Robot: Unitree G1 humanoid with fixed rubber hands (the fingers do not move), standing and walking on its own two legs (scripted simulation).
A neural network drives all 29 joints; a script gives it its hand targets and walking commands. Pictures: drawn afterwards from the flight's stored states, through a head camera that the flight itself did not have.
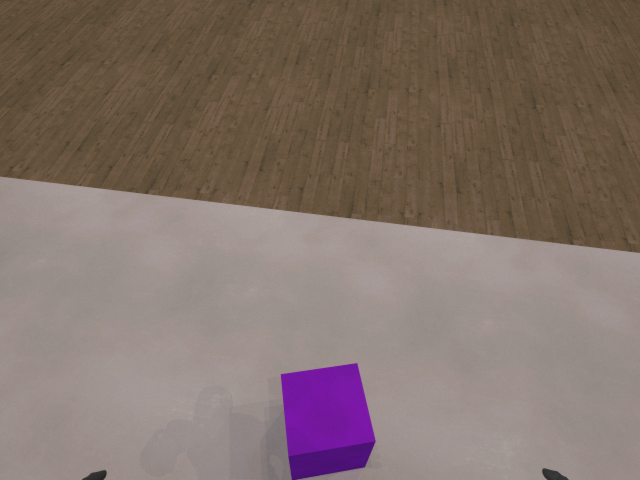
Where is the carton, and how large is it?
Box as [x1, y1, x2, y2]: [281, 363, 375, 479]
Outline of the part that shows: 356,363 281,374 288,456 292,479 363,467 365,465 375,440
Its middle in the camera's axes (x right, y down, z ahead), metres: +0.01 +0.50 +1.07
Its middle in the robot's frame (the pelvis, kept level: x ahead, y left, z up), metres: +0.41 -0.01 -0.66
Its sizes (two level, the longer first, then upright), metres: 0.210 0.200 0.250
